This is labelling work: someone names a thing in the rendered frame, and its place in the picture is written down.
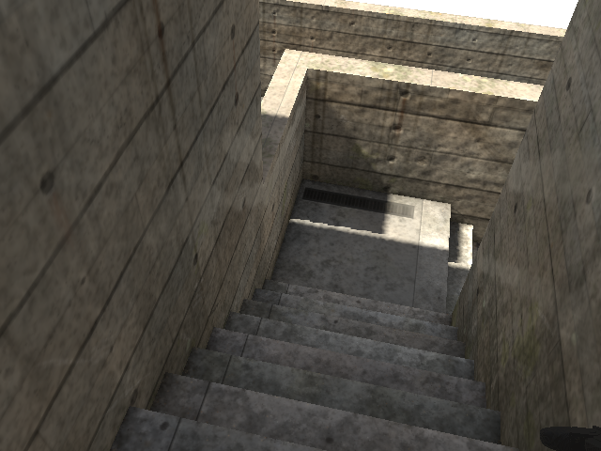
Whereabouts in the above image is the right robot hand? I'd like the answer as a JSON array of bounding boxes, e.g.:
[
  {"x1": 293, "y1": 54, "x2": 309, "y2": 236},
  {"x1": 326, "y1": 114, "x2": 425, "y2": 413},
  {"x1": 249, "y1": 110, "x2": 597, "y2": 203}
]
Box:
[{"x1": 540, "y1": 426, "x2": 601, "y2": 451}]

